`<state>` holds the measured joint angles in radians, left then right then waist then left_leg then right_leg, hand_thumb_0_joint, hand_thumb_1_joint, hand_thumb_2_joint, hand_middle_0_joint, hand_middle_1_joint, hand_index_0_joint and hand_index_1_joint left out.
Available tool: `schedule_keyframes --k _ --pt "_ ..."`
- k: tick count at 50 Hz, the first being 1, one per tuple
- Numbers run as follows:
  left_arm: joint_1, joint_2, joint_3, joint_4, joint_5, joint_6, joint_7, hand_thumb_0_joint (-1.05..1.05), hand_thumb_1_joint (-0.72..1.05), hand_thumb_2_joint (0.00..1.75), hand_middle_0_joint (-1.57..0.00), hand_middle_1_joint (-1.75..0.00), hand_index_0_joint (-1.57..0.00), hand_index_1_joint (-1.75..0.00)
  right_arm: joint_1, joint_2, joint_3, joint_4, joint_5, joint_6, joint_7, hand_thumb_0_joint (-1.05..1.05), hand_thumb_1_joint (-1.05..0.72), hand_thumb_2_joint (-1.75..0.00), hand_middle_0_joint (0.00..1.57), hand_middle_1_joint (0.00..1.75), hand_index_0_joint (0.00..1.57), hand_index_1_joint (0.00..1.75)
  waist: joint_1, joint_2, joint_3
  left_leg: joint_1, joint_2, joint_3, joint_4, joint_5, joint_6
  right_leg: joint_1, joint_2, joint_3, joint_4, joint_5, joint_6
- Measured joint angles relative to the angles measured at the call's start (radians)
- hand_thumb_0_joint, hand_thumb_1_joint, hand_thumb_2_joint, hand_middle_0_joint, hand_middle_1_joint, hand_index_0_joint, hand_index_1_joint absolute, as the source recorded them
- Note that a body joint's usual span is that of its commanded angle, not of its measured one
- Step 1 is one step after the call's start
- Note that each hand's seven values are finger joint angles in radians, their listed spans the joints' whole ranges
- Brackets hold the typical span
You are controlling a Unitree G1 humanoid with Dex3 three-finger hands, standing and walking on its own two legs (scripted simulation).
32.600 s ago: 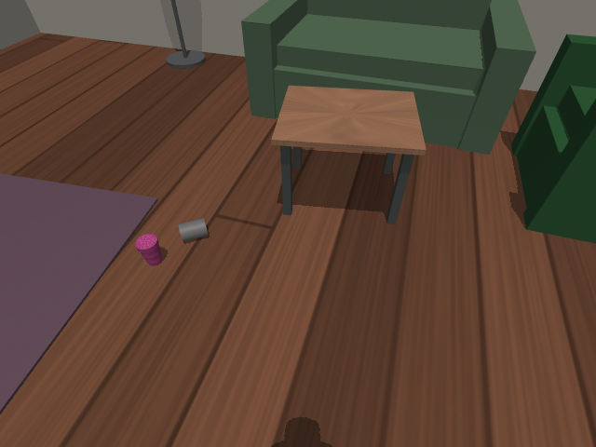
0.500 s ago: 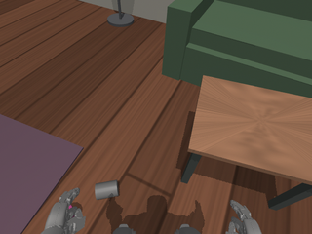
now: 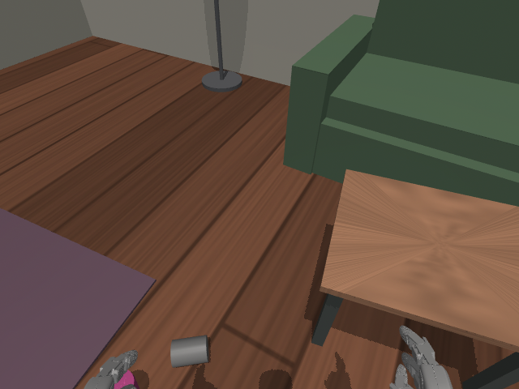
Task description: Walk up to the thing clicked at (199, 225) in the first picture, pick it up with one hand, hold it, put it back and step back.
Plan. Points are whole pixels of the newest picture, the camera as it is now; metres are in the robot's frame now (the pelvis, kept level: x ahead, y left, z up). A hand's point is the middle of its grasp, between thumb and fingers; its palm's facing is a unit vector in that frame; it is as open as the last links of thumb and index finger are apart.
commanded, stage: home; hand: left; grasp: from above
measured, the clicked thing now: (190, 350) +0.44 +0.23 -0.67
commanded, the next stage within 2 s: stand in 1.74 s
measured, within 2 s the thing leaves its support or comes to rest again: neither
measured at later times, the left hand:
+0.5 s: hand out of the picture +0.17 +0.18 -0.05, palm faces +0.04 -0.98 -0.20, open 7.4 cm
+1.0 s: hand out of the picture +0.17 +0.18 -0.05, palm faces +0.04 -0.98 -0.20, open 7.4 cm
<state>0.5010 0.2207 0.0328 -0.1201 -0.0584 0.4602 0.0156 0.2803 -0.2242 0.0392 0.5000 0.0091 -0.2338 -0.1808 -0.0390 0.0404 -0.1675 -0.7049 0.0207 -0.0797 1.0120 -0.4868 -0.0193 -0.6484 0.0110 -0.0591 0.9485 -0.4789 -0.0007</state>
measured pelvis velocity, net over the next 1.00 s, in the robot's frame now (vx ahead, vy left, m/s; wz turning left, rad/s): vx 0.01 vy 0.00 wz -0.01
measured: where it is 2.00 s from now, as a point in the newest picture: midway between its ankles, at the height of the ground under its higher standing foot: outside the picture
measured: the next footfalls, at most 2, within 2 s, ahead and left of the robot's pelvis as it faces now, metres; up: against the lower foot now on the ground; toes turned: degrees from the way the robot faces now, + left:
none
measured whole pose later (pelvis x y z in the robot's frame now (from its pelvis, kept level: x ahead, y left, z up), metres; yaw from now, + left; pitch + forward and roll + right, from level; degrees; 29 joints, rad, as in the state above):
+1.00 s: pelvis +0.01 +0.00 +0.00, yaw +0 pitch +10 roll -3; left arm 0.50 0.23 0.03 -0.13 -0.06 0.45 0.02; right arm 0.29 -0.22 0.04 0.53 0.01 -0.23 -0.18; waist -0.04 0.04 -0.17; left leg -0.70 0.02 -0.07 1.02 -0.50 -0.02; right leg -0.64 0.01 -0.05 0.95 -0.49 0.00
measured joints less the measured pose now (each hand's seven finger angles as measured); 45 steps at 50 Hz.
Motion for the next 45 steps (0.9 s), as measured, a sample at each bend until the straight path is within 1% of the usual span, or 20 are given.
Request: schedule_keyframes --k 11,28,45 --pt "-0.003 0.002 -0.004 -0.007 0.004 -0.009 0.006 0.01 0.91 0.89 -0.2 -0.3 -0.2 -0.3 0.009 0.007 0.008 0.024 -0.002 -0.002 0.0 0.01 -0.9 -0.89 0.21 0.3 0.2 0.3 0.002 0.001 0.008 0.002 0.002 0.0 0.0 -0.002 -0.001 0.001 0.002 0.001 0.002 -0.003 -0.001" --pt "-0.003 0.003 -0.005 -0.005 0.001 -0.006 0.004 0.01 0.91 0.89 -0.2 -0.3 -0.2 -0.3 0.019 0.002 -0.002 0.036 -0.002 -0.002 -0.003 0.01 -0.9 -0.89 0.21 0.3 0.2 0.3 -0.003 0.001 0.002 0.008 0.004 0.008 0.002 -0.01 0.0 0.003 0.004 0.008 0.004 -0.007 0.0" --pt "0.003 0.009 -0.007 -0.011 0.0 -0.006 0.003 0.01 0.91 0.89 -0.2 -0.3 -0.2 -0.3 0.009 0.003 -0.001 0.028 -0.001 0.0 0.001 0.01 -0.9 -0.89 0.21 0.3 0.2 0.3 0.0 0.002 0.002 0.003 0.003 0.006 0.007 -0.013 0.003 0.002 0.002 0.007 0.004 -0.008 0.003"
